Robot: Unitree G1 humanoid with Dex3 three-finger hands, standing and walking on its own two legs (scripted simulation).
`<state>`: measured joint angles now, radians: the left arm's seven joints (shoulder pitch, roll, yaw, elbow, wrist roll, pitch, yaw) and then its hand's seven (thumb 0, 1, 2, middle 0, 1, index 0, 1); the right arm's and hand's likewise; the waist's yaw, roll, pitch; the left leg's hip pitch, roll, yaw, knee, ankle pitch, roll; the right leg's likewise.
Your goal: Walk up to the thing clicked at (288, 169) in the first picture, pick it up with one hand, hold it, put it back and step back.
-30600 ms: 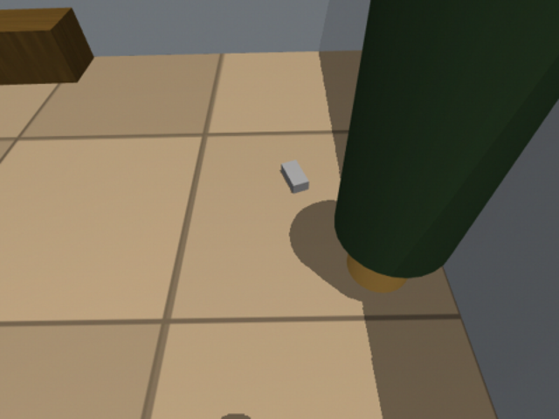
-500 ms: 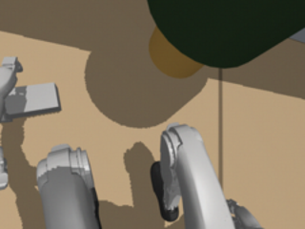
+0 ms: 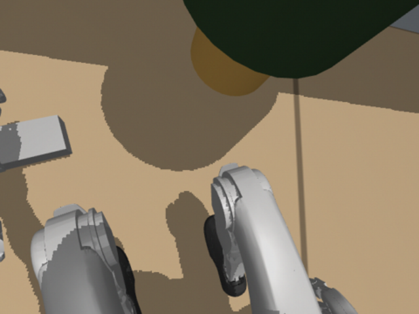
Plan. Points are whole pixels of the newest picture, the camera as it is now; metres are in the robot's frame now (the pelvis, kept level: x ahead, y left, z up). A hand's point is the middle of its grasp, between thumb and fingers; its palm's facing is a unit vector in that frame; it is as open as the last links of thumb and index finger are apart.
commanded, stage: close in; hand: left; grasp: from above
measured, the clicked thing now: (24, 143) +0.48 +0.30 -0.29
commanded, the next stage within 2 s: rest palm in 0.12 s
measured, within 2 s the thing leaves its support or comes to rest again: neither
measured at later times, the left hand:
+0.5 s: hand (13, 143) +0.46 +0.30 -0.22, palm faces -0.47 -0.07 -0.88, open 14.0 cm
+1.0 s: hand (18, 147) +0.46 +0.30 -0.25, palm faces -0.48 -0.11 -0.87, open 14.4 cm
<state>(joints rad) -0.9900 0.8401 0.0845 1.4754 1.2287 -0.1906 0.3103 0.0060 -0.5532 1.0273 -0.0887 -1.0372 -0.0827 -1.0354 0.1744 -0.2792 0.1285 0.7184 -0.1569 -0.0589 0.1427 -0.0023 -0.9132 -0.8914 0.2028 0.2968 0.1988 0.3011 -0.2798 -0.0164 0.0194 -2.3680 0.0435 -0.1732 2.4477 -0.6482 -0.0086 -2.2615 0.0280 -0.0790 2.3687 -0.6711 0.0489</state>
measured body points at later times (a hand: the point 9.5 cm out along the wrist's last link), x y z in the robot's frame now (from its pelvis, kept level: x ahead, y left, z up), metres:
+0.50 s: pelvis +0.00 +0.00 -0.01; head +0.26 +0.10 +0.34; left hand +0.48 +0.30 -0.17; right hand +0.05 -0.27 -0.09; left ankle +0.08 +0.13 -0.28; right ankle +0.10 -0.12 -0.28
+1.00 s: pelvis +0.01 +0.00 -0.02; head +0.29 +0.10 +0.32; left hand +0.49 +0.31 -0.20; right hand +0.05 -0.26 -0.09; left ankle +0.08 +0.13 -0.28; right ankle +0.10 -0.12 -0.28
